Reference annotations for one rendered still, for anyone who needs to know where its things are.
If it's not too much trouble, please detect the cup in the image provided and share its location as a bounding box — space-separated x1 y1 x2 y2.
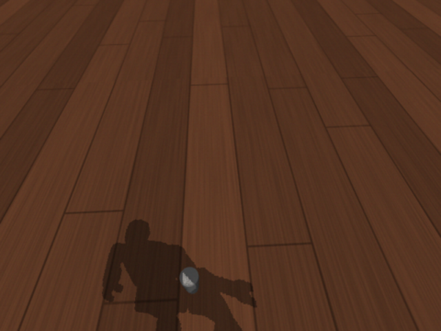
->
180 267 199 294

